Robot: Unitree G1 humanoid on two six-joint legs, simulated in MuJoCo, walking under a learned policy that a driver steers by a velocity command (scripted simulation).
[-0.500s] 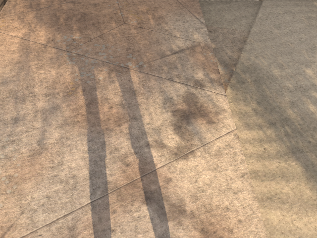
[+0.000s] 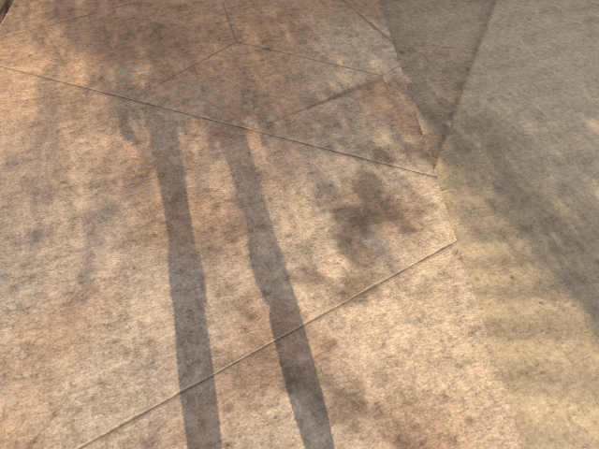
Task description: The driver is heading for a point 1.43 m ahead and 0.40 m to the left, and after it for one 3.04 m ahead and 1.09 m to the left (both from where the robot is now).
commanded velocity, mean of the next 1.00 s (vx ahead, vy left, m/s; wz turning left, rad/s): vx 0.27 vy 0.00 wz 0.00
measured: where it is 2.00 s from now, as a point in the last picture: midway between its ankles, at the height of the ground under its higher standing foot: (318, 341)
